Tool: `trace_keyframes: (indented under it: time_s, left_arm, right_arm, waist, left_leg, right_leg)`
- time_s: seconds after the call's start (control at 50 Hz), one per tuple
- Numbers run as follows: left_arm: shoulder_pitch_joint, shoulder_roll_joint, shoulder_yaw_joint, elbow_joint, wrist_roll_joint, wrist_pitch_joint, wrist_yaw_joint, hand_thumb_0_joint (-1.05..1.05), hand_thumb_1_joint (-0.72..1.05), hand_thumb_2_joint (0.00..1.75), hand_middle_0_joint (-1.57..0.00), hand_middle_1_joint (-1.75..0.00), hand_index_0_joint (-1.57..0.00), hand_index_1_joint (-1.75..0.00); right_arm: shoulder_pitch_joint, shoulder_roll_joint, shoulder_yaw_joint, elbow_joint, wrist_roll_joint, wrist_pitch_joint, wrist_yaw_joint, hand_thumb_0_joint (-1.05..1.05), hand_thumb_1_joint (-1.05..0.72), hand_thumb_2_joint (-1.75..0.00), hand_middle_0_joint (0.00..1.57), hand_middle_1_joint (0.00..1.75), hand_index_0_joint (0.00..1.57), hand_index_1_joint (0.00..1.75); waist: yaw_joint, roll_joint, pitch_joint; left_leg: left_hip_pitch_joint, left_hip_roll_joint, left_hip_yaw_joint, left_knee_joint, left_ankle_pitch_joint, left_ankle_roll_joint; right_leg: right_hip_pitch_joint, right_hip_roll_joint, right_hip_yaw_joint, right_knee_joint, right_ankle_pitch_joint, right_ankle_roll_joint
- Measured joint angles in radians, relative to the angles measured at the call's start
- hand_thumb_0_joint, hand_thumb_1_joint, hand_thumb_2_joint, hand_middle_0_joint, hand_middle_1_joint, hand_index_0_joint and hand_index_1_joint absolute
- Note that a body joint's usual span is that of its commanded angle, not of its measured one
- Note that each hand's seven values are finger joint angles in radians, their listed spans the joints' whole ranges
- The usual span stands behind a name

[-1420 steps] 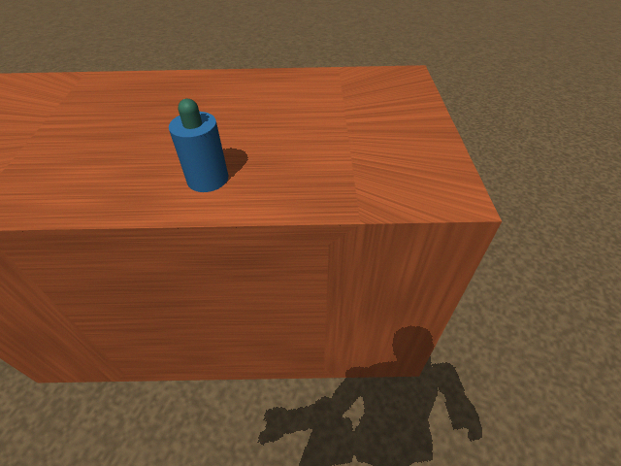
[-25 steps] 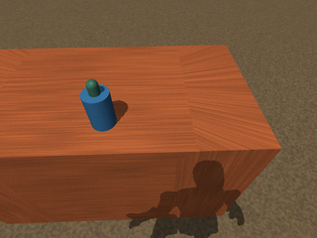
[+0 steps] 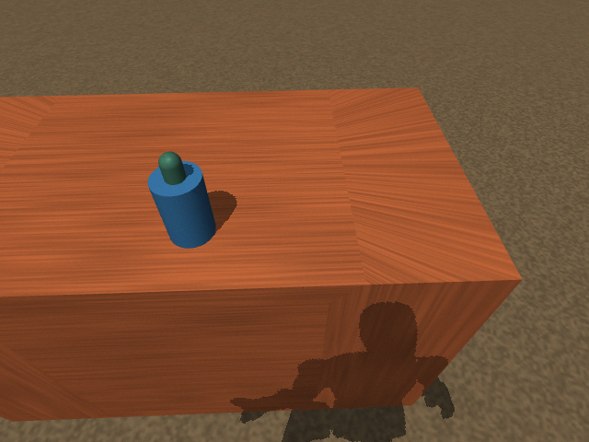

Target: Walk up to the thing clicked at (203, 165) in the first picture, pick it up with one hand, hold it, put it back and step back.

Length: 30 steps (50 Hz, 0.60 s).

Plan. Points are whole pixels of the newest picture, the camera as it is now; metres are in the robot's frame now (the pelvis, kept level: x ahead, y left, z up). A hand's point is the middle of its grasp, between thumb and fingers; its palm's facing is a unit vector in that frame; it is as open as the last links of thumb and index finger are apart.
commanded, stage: stand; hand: left
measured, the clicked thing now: (181, 196) +0.49 +0.19 +0.06
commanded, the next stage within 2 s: step back in 0.48 s
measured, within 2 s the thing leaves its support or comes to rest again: neither
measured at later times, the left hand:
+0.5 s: hand out of the picture +0.07 +0.25 -0.16, palm faces -0.03 -0.94 -0.34, open 7.4 cm
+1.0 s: hand out of the picture -0.03 +0.25 -0.17, palm faces -0.03 -0.91 -0.42, open 7.4 cm
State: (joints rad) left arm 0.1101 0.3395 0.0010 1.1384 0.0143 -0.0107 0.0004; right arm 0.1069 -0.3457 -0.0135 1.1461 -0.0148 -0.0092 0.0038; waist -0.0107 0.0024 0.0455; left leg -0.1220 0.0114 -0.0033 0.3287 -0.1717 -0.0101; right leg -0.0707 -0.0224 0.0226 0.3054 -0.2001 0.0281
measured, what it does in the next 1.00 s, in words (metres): lifts its left foot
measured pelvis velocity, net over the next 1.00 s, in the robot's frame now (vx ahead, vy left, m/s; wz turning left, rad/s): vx -0.08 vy -0.02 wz -0.01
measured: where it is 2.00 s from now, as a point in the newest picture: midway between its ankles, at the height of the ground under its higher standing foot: outside the picture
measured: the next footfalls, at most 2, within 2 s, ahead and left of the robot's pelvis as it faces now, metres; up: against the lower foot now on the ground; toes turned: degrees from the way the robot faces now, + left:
left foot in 1.20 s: -0.13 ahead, +0.12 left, +0.00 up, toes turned -1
right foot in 1.62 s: -0.20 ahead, -0.10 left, +0.00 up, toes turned +0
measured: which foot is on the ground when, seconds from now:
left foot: down 0.00-0.88, up 0.90-1.00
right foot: down 0.00-1.00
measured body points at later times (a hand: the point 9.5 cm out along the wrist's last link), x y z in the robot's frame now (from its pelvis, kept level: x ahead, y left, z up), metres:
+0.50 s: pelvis +0.00 +0.00 +0.00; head +0.01 +0.00 +0.45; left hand +0.08 +0.30 -0.13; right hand +0.07 -0.31 -0.13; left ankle +0.01 +0.12 -0.75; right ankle -0.02 -0.14 -0.75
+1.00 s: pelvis -0.08 -0.02 -0.03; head -0.03 -0.04 +0.42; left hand -0.02 +0.30 -0.14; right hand +0.03 -0.34 -0.16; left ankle -0.08 +0.12 -0.68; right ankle -0.02 -0.14 -0.75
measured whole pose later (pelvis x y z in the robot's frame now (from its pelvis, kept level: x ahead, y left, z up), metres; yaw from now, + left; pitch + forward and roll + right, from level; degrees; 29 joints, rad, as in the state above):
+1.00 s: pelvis -0.08 -0.02 -0.03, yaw -1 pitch -2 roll +1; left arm 0.17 0.36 0.05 0.94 0.05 0.04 0.00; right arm 0.08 -0.41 -0.08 0.95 0.00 0.07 0.01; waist 0.03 0.03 0.16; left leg -0.50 -0.11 -0.13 1.14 -0.48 0.02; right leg -0.38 0.00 0.04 0.66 -0.25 -0.02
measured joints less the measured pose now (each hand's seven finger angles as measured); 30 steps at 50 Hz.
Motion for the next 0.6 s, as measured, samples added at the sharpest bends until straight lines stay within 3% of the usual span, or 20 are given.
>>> trace_keyframes:
  time_s: [0.48, 0.6]
  left_arm:
    - [0.012, 0.002, -0.005, -0.01, -0.001, -0.002, 0.0, 0.01, 0.9, 0.9, -0.2, -0.3, -0.21, -0.3]
    - [-0.016, 0.026, 0.029, -0.086, -0.015, 0.015, 0.008, 0.01, 0.9, 0.9, -0.21, -0.3, -0.21, -0.3]
  right_arm:
    - [0.006, -0.002, 0.002, -0.002, 0.003, 0.002, 0.001, 0.01, -0.9, -0.9, 0.21, 0.3, 0.21, 0.3]
    - [-0.038, -0.012, -0.017, -0.058, 0.012, 0.025, 0.004, 0.01, -0.9, -0.9, 0.21, 0.3, 0.21, 0.3]
  waist:
    - [0.0, 0.003, -0.001]
    - [0.0, -0.002, 0.066]
  left_leg:
    - [0.001, 0.006, 0.0, 0.0, -0.002, -0.004]
    - [-0.09, 0.013, -0.003, 0.118, -0.034, -0.001]
  right_leg:
    - [0.0, 0.006, 0.0, 0.0, -0.002, -0.004]
    - [-0.089, 0.016, 0.0, 0.115, -0.032, -0.012]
